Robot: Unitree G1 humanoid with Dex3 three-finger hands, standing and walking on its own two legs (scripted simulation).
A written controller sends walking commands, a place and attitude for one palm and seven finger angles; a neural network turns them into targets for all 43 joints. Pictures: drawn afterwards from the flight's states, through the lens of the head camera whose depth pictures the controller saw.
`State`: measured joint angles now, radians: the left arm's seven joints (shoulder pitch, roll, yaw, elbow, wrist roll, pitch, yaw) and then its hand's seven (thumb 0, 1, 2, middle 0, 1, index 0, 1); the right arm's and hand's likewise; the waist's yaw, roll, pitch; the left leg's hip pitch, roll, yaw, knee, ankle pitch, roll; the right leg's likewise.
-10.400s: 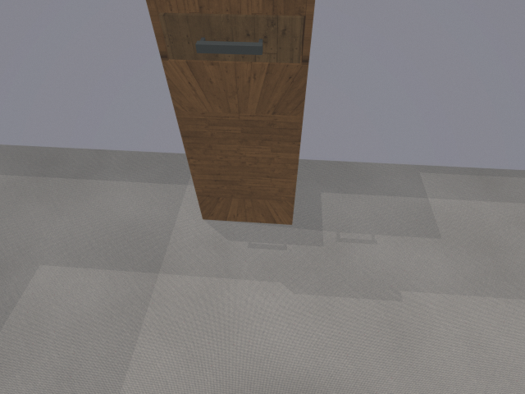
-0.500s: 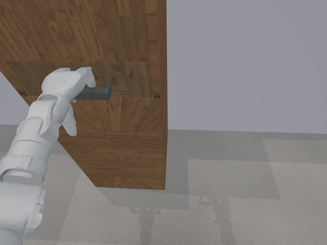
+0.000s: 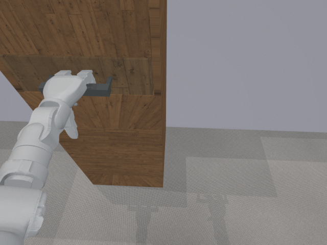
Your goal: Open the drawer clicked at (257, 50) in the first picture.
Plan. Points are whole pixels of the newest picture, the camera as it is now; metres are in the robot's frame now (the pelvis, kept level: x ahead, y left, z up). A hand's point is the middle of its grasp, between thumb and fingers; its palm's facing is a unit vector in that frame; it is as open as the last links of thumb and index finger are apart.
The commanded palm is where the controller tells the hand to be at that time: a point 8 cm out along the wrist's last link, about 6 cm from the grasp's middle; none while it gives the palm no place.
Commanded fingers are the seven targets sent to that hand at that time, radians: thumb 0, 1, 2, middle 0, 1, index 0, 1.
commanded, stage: lower the fingers behind the handle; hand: left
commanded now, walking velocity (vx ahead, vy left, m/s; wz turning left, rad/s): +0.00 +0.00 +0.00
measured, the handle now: (78, 84) +0.50 +0.24 +0.11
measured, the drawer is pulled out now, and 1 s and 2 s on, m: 0.00 0.00 0.07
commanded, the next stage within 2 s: close the thumb around the handle in 0.40 s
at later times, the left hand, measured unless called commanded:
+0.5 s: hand (74, 105) +0.44 +0.24 +0.09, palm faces -0.03 -0.04 -1.00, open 13.8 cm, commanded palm +0.42 +0.25 +0.15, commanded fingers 0.00 -0.44 0.32 -0.30 -1.21 -0.30 -1.21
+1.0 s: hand (75, 105) +0.44 +0.24 +0.09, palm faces -0.03 -0.04 -1.00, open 7.6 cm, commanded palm +0.42 +0.24 +0.15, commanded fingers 0.00 0.90 0.90 -0.40 -1.35 -0.40 -1.35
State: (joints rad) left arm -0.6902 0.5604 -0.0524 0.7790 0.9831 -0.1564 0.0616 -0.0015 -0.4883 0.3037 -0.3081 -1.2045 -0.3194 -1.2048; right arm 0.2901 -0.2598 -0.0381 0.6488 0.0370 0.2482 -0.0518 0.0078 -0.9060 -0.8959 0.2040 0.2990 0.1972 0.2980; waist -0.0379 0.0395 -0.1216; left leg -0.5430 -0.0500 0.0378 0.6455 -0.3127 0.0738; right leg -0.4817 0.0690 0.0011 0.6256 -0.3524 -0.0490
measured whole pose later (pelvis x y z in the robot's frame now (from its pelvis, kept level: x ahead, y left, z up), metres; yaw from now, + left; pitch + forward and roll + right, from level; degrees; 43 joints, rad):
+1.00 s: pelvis -0.01 +0.01 +0.00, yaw +0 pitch +11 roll -1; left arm -0.69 0.53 -0.08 0.77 0.99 -0.10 0.08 0.00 0.42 0.70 -0.32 -1.28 -0.36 -1.28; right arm 0.30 -0.26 -0.04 0.65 0.04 0.25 -0.05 0.01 -0.91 -0.90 0.20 0.30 0.20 0.30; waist -0.04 0.05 -0.12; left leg -0.54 -0.06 0.05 0.65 -0.31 0.09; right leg -0.48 0.06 0.01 0.63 -0.35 -0.03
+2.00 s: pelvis +0.02 +0.01 +0.01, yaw +0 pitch +9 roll +0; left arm -0.20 0.52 -0.04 0.19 0.91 -0.01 0.03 0.01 0.71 0.80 -0.25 -1.35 -0.36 -1.30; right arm 0.15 -0.26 -0.02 0.59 0.03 0.22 -0.03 0.01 -0.91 -0.90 0.20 0.30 0.20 0.30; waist 0.02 0.07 -0.11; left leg -0.41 -0.06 0.05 0.58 -0.32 0.08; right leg -0.36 0.06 0.02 0.57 -0.36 -0.04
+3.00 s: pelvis +0.00 -0.01 +0.01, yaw -1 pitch +5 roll +0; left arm 0.21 0.55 0.04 -0.13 0.86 -0.05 0.08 0.02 0.69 0.81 -0.27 -1.35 -0.38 -1.30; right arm 0.09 -0.25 0.01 0.60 0.01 0.17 -0.04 0.01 -0.91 -0.90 0.20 0.30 0.20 0.30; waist 0.06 0.08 -0.08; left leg -0.37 -0.05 0.05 0.60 -0.31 0.06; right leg -0.32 0.07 0.02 0.60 -0.36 -0.05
